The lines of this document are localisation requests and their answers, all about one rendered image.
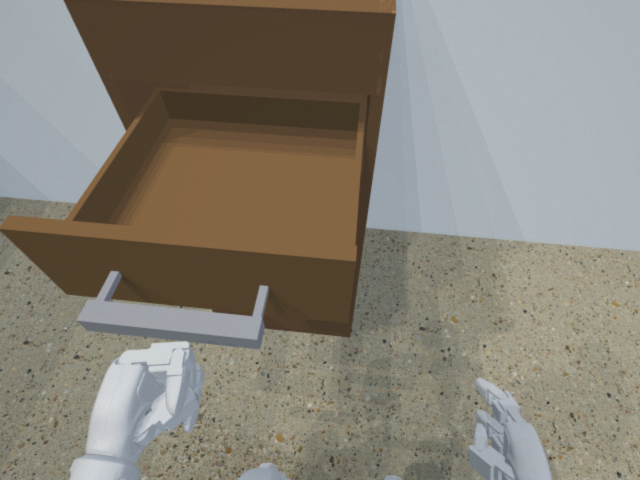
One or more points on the cabinet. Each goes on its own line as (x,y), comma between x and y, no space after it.
(311,48)

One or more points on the handle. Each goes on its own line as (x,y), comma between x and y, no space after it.
(100,315)

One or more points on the robot left hand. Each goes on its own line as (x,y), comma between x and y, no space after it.
(163,377)

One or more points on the robot right hand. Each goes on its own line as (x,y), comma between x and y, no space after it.
(517,452)

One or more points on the robot left forearm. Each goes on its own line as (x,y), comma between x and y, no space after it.
(99,467)

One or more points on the drawer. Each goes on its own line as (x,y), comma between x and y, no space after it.
(209,195)

